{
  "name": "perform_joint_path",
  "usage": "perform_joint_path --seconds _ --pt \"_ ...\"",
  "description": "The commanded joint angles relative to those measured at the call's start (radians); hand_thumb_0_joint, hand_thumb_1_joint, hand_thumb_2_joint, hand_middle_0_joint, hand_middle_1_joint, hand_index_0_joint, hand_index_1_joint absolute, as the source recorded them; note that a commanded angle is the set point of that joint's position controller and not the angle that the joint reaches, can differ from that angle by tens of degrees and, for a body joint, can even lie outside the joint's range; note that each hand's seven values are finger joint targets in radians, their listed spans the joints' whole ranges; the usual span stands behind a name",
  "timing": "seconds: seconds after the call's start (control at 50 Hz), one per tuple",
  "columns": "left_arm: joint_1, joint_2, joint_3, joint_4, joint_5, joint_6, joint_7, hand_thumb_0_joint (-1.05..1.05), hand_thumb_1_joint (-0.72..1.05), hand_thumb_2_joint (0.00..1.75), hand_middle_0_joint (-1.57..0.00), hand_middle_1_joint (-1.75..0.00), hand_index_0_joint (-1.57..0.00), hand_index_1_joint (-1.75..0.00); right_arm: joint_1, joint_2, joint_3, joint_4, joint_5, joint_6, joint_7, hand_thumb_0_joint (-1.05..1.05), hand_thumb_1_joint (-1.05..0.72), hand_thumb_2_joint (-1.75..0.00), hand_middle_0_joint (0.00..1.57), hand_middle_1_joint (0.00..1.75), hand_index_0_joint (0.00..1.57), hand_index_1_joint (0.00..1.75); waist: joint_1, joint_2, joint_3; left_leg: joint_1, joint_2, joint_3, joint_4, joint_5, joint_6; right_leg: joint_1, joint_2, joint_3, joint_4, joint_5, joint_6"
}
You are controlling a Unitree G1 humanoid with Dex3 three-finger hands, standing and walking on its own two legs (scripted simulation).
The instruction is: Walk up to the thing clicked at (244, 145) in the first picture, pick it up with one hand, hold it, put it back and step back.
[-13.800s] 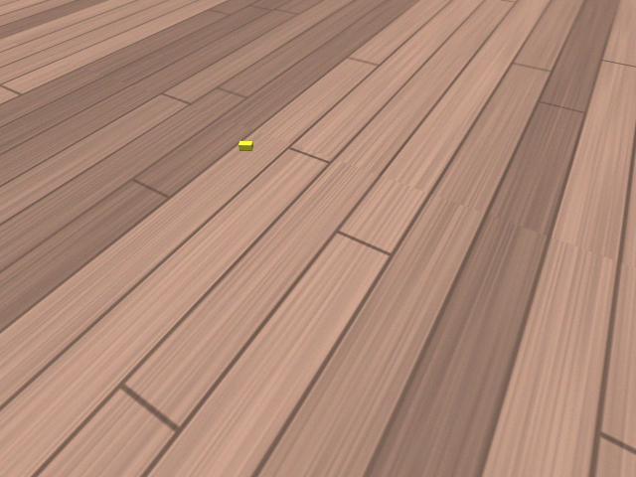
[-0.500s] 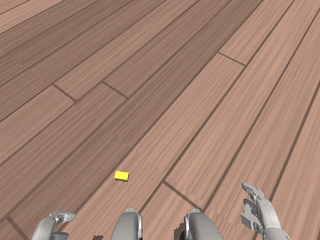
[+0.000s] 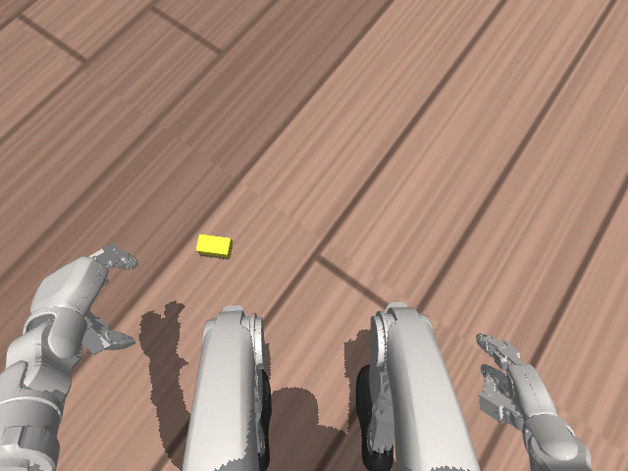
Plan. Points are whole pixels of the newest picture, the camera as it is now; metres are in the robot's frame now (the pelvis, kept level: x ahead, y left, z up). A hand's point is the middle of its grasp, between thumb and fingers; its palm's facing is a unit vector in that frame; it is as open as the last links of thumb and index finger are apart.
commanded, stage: rise first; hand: left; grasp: from above
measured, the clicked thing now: (214, 246) +0.48 +0.23 -0.46
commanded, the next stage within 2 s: approach in 1.56 s
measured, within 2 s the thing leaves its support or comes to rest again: neither
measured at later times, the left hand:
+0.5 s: hand (140, 278) +0.37 +0.31 -0.26, palm faces -0.50 -0.15 -0.85, open 12.2 cm
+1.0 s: hand (157, 266) +0.40 +0.30 -0.31, palm faces -0.52 -0.06 -0.85, open 11.6 cm
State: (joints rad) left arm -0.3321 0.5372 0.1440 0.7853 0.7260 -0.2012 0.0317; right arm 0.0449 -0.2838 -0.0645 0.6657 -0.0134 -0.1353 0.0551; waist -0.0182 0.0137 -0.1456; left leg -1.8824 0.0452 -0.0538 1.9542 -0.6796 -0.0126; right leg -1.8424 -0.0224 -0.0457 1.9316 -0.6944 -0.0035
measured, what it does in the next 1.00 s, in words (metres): lowers itself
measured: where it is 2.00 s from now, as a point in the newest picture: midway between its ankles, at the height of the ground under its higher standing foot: (315, 438)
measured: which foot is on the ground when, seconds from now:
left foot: down 0.00-1.00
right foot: down 0.00-1.00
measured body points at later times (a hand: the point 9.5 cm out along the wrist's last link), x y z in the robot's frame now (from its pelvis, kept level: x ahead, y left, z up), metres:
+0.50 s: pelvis -0.03 +0.01 -0.12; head +0.19 +0.06 +0.28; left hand +0.39 +0.32 -0.21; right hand +0.06 -0.28 -0.23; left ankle +0.07 +0.13 -0.44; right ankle +0.07 -0.12 -0.44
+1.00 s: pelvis -0.02 +0.01 -0.15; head +0.22 +0.06 +0.23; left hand +0.42 +0.30 -0.26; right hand +0.06 -0.28 -0.26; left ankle +0.07 +0.13 -0.44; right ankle +0.07 -0.12 -0.44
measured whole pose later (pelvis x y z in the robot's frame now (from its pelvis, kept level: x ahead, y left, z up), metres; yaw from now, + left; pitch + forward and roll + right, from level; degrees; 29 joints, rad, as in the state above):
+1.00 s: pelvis -0.02 +0.01 -0.15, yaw -5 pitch +32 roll -8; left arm -0.77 0.79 0.15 1.31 1.29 -0.49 0.32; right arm 0.06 -0.27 0.00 0.77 -0.16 0.02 0.14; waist -0.15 -0.03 -0.03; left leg -2.31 0.03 -0.14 2.43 -0.69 0.00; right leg -2.22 -0.01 -0.10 2.35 -0.69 0.01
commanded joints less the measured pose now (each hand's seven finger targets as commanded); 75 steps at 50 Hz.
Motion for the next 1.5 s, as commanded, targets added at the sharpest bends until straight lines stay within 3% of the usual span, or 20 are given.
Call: perform_joint_path --seconds 0.0,0.14,0.24,0.28,0.36,0.44,0.5,0.54,0.66,0.86,1.06,1.12,1.3,1.48 --pt "-0.210 0.301 0.085 -0.011 0.065 -0.056 0.023 0.00 -0.24 0.70 -0.43 -0.74 -0.44 -0.73 0.165 -0.184 -0.072 -0.056 -0.007 -0.015 -0.009 0.00 -0.98 -0.92 0.20 0.30 0.20 0.30 -0.010 0.015 -0.656 0.345 -0.040 0.041 -0.122 0.209 0.045 0.295 0.031 0.004 -0.190 0.221 -0.017" --pt "-0.361 0.404 0.093 0.080 0.164 -0.156 0.013 0.00 -0.25 0.72 -0.44 -0.71 -0.44 -0.71 0.185 -0.189 -0.053 -0.024 -0.021 0.018 0.003 0.00 -0.98 -0.92 0.20 0.30 0.20 0.30 -0.020 0.043 -0.587 0.199 -0.041 0.036 -0.045 0.092 0.049 0.173 0.043 -0.023 -0.103 0.110 -0.022" --pt "-0.462 0.464 0.117 0.133 0.235 -0.249 0.087 0.00 -0.22 0.76 -0.37 -0.68 -0.37 -0.69 0.180 -0.199 -0.038 -0.003 -0.042 0.041 0.017 0.00 -0.91 -0.90 0.20 0.30 0.20 0.30 -0.027 0.127 -0.550 0.187 -0.038 0.005 -0.007 0.028 0.042 0.036 0.046 -0.052 -0.015 0.055 -0.029" --pt "-0.495 0.474 0.113 0.170 0.271 -0.268 0.124 0.00 -0.21 0.78 -0.35 -0.67 -0.34 -0.68 0.177 -0.209 -0.036 0.006 -0.052 0.049 0.023 0.00 -0.88 -0.90 0.20 0.30 0.20 0.30 -0.043 0.156 -0.530 0.184 -0.035 -0.010 0.000 0.001 0.039 -0.019 0.044 -0.063 0.015 0.040 -0.029" --pt "-0.576 0.499 0.108 0.212 0.361 -0.278 0.209 0.00 -0.20 0.78 -0.35 -0.62 -0.34 -0.63 0.187 -0.221 -0.030 0.029 -0.070 0.070 0.032 0.00 -0.88 -0.89 0.20 0.30 0.20 0.30 -0.058 0.199 -0.554 0.190 -0.040 -0.014 0.036 0.021 0.035 -0.077 0.041 -0.079 0.057 0.063 -0.030" --pt "-0.631 0.472 0.061 0.282 0.408 -0.254 0.262 0.00 -0.18 0.77 -0.39 -0.57 -0.37 -0.59 0.192 -0.224 -0.030 0.048 -0.090 0.088 0.039 0.00 -0.88 -0.90 0.20 0.30 0.20 0.30 -0.092 0.208 -0.545 0.191 -0.045 -0.013 0.079 0.055 0.036 -0.119 0.036 -0.089 0.082 0.090 -0.030" --pt "-0.652 0.482 0.050 0.338 0.438 -0.234 0.276 0.00 -0.17 0.74 -0.40 -0.55 -0.38 -0.57 0.200 -0.226 -0.032 0.058 -0.100 0.100 0.044 0.00 -0.89 -0.90 0.20 0.30 0.20 0.30 -0.094 0.203 -0.543 0.168 -0.049 -0.010 0.103 0.059 0.040 -0.131 0.035 -0.090 0.095 0.089 -0.029" --pt "-0.685 0.481 0.033 0.335 0.452 -0.229 0.278 0.00 -0.19 0.76 -0.38 -0.57 -0.36 -0.58 0.205 -0.227 -0.031 0.058 -0.105 0.104 0.047 0.00 -0.90 -0.90 0.20 0.30 0.20 0.30 -0.102 0.223 -0.554 0.168 -0.051 -0.010 0.114 0.065 0.040 -0.130 0.035 -0.094 0.106 0.097 -0.028" --pt "-0.675 0.487 0.032 0.367 0.482 -0.225 0.282 0.00 -0.14 0.71 -0.42 -0.55 -0.41 -0.56 0.205 -0.225 -0.025 0.060 -0.118 0.125 0.056 0.00 -0.91 -0.90 0.20 0.30 0.20 0.30 -0.105 0.219 -0.569 0.179 -0.052 -0.017 0.146 0.135 0.039 -0.125 0.037 -0.101 0.140 0.149 -0.029" --pt "-0.674 0.541 0.066 0.386 0.530 -0.281 0.314 0.00 -0.07 0.65 -0.49 -0.47 -0.47 -0.49 0.204 -0.221 -0.007 0.078 -0.143 0.155 0.066 0.00 -0.91 -0.91 0.20 0.30 0.20 0.30 -0.123 0.187 -0.575 0.112 -0.052 -0.001 0.241 0.240 0.054 -0.064 0.051 -0.080 0.162 0.248 -0.023" --pt "-0.697 0.540 0.060 0.428 0.577 -0.308 0.377 0.00 -0.05 0.62 -0.49 -0.50 -0.49 -0.51 0.179 -0.230 -0.010 0.091 -0.156 0.162 0.067 0.00 -0.91 -0.90 0.20 0.30 0.20 0.30 -0.131 0.237 -0.545 0.128 -0.044 -0.023 0.236 0.159 0.044 -0.169 0.059 -0.100 0.196 0.159 -0.032" --pt "-0.715 0.564 0.066 0.429 0.593 -0.307 0.399 0.00 -0.06 0.63 -0.48 -0.52 -0.48 -0.52 0.180 -0.226 -0.003 0.096 -0.161 0.159 0.064 0.00 -0.91 -0.90 0.20 0.30 0.20 0.30 -0.131 0.233 -0.550 0.102 -0.048 -0.016 0.254 0.170 0.046 -0.152 0.058 -0.093 0.201 0.176 -0.029" --pt "-0.741 0.557 0.052 0.496 0.630 -0.291 0.433 0.00 -0.05 0.63 -0.47 -0.55 -0.47 -0.55 0.186 -0.228 0.007 0.105 -0.177 0.150 0.063 0.00 -0.91 -0.90 0.20 0.30 0.20 0.30 -0.149 0.236 -0.532 0.075 -0.052 -0.014 0.254 0.143 0.047 -0.165 0.057 -0.103 0.209 0.159 -0.027" --pt "-0.752 0.571 0.056 0.501 0.633 -0.280 0.443 0.00 -0.04 0.61 -0.47 -0.57 -0.48 -0.56 0.191 -0.228 0.011 0.113 -0.188 0.144 0.064 0.00 -0.91 -0.90 0.20 0.30 0.20 0.30 -0.154 0.232 -0.552 0.081 -0.053 -0.011 0.274 0.179 0.049 -0.144 0.055 -0.101 0.217 0.198 -0.023"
